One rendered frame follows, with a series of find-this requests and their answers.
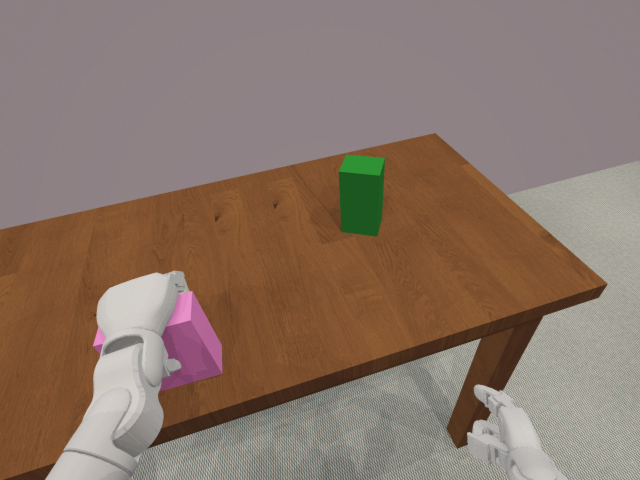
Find robot right hand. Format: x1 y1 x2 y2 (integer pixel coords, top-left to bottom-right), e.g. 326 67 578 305
467 385 543 475

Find right robot forearm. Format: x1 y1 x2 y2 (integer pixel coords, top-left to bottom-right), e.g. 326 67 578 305
507 447 568 480

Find left robot forearm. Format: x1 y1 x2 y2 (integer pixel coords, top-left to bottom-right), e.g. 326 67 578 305
45 328 164 480

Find table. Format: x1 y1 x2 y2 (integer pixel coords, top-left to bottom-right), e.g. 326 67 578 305
0 133 608 480

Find robot left hand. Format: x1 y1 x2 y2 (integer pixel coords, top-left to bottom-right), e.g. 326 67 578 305
97 271 190 379

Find sponge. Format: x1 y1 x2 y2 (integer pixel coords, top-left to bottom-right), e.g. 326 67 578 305
93 291 222 391

